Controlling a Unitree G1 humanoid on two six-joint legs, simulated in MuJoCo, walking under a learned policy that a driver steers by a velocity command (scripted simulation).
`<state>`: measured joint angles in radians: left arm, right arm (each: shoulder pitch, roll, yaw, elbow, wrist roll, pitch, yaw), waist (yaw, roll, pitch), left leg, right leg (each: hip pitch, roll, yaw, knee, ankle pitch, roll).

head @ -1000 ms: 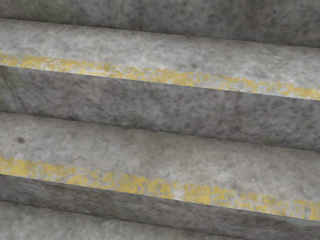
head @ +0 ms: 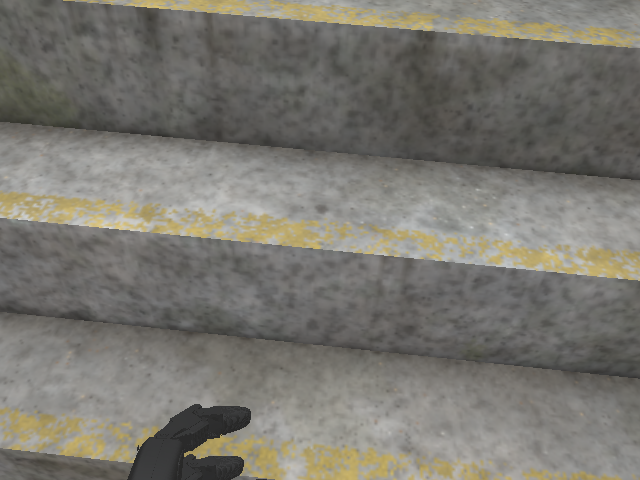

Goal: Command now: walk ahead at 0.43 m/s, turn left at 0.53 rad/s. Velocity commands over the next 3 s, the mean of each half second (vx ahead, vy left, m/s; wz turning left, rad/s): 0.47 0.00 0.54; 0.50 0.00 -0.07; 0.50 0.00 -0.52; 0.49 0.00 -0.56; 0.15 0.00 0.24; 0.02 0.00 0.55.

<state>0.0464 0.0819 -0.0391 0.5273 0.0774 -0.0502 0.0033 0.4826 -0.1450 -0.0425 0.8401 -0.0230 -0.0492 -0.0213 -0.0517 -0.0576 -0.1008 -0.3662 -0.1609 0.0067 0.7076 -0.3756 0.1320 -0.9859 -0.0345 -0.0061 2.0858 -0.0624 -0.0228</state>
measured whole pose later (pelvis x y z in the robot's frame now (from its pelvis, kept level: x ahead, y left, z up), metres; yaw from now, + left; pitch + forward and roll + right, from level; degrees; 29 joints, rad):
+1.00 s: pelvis +0.23 +0.15 +0.23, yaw +10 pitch +2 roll +0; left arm 0.17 0.13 0.06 0.75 0.03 -0.05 0.01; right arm 0.50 -0.12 -0.04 0.93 -0.02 -0.15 -0.02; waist -0.02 -0.06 -0.11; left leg -0.31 0.05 0.25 0.61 -0.34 0.06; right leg -0.94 0.08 0.00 2.08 -0.03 -0.09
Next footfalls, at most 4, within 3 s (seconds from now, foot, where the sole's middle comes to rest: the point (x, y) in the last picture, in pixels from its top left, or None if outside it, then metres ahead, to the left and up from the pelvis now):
0.34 right None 0.26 -0.14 -0.53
0.78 left None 0.26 0.24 -0.53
1.38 right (233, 405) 0.50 0.12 -0.32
1.94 left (123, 173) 0.78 0.29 -0.10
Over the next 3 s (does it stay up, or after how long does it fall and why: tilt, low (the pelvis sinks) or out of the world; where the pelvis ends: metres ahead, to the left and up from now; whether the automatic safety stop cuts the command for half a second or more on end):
stays up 0.68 0.23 0.64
